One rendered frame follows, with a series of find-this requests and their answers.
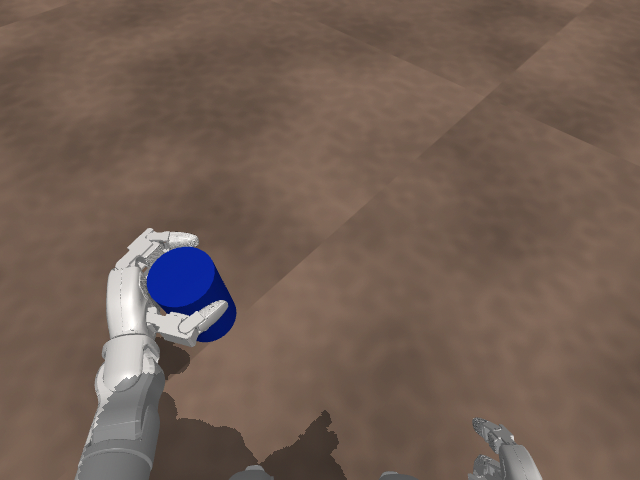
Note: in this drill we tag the can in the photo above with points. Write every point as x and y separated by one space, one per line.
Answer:
185 280

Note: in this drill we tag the left robot hand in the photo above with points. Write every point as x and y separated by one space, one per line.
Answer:
131 309

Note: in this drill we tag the right robot hand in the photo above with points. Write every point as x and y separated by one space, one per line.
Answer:
515 461

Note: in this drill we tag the left robot arm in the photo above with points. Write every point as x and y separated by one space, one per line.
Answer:
122 439

